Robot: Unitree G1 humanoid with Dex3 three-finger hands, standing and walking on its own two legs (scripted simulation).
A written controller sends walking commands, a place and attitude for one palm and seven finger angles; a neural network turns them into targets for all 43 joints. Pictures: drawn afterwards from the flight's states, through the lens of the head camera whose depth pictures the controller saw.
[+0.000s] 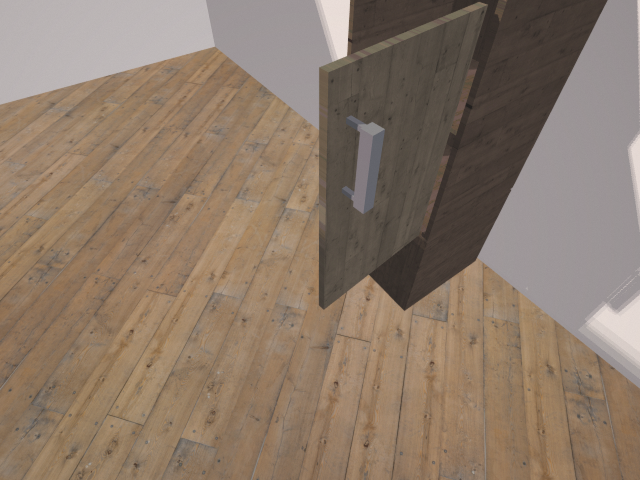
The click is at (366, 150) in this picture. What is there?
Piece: cupboard door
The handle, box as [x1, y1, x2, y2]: [342, 116, 384, 213]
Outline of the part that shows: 349,116 346,118 346,123 360,132 355,190 352,191 345,186 342,188 342,192 353,201 353,206 363,213 371,208 373,205 384,129 372,122 365,124 356,118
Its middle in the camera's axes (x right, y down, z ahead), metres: +0.06 -0.12 +0.62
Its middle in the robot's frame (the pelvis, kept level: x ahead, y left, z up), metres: +0.56 -0.03 +0.08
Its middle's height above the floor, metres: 0.86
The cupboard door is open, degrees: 96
